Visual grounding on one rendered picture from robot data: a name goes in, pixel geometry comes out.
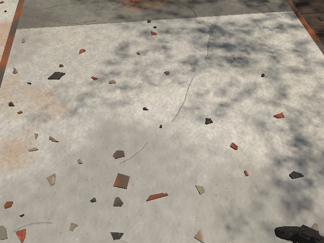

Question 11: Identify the robot right hand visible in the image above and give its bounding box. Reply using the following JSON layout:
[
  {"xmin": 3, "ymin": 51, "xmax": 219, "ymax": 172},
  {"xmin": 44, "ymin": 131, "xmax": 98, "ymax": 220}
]
[{"xmin": 274, "ymin": 225, "xmax": 324, "ymax": 243}]

